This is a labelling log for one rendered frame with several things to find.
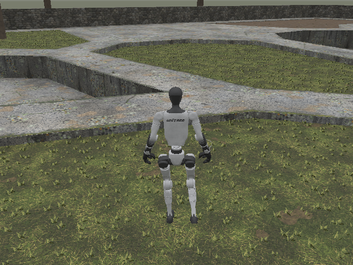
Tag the robot right upper arm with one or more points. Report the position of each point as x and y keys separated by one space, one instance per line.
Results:
x=196 y=125

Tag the robot left upper arm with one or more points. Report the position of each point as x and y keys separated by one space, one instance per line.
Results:
x=155 y=126

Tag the robot left foot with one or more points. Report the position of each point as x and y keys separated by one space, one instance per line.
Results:
x=170 y=218

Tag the robot left hand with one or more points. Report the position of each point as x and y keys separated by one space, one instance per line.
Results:
x=148 y=156

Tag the robot left forearm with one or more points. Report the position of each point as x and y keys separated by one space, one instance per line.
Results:
x=149 y=146

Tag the robot right hand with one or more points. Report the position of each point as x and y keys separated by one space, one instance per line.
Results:
x=203 y=155

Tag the robot right foot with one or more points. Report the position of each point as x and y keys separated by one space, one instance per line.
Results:
x=194 y=219

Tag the robot right forearm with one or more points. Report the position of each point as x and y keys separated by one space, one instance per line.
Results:
x=204 y=145

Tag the robot foot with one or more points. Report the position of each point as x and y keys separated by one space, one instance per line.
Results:
x=170 y=218
x=194 y=219

